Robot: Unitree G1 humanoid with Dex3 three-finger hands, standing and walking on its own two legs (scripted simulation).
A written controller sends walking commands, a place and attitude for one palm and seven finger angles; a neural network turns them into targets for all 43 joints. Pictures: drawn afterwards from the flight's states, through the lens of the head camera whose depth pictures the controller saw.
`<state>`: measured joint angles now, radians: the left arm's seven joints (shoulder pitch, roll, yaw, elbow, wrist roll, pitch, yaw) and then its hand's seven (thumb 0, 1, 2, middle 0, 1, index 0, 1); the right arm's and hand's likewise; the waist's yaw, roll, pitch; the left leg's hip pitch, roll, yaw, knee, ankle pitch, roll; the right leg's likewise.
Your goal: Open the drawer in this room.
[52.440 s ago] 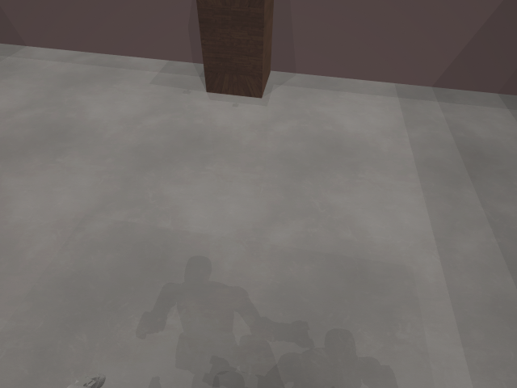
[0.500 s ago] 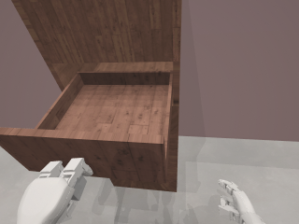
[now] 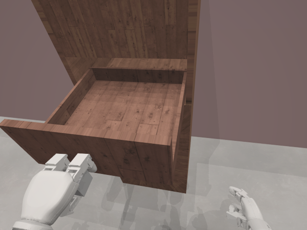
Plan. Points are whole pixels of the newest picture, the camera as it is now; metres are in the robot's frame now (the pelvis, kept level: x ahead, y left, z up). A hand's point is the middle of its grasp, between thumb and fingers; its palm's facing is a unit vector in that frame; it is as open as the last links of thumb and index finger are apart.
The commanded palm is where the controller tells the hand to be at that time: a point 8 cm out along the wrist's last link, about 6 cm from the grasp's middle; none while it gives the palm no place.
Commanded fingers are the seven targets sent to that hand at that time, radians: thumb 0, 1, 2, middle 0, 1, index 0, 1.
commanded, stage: open the thumb to release the handle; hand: left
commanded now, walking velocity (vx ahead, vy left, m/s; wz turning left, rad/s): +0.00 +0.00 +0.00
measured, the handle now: (80, 172) +0.20 +0.20 +0.11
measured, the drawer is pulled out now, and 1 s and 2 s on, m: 0.30 0.29 0.29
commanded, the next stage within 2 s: lift the hand off the handle in 0.34 s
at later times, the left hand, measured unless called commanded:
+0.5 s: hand (71, 194) +0.15 +0.20 +0.10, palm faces +0.06 -0.16 -0.99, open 13.2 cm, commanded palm +0.12 +0.21 +0.16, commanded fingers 0.00 -0.50 0.30 -0.30 -1.20 -0.30 -1.20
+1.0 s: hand (71, 183) +0.17 +0.21 +0.11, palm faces +0.08 -0.15 -0.98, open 13.2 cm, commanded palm +0.14 +0.21 +0.20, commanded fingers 0.00 -0.50 0.30 -0.30 -1.20 -0.30 -1.20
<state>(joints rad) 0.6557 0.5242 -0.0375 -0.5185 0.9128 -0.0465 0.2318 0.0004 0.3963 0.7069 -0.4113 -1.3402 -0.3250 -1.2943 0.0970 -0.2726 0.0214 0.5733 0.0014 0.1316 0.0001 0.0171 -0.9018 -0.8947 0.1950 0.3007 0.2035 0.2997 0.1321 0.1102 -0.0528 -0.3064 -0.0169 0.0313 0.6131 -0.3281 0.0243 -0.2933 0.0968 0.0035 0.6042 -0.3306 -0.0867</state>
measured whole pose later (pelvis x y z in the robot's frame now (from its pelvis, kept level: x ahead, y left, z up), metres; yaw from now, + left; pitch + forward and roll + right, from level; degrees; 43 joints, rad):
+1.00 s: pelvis -0.01 +0.03 +0.00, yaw +0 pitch -2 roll +0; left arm 0.45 0.47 -0.17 -0.51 0.92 0.12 0.08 0.00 -0.49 0.30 -0.39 -1.26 -0.43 -1.25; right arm 0.07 -0.24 0.05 0.56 0.01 0.15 0.02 0.02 -0.90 -0.89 0.20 0.30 0.20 0.30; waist 0.12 0.14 -0.05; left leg -0.23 -0.04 0.04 0.56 -0.30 0.06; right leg -0.21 0.07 0.01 0.55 -0.30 -0.05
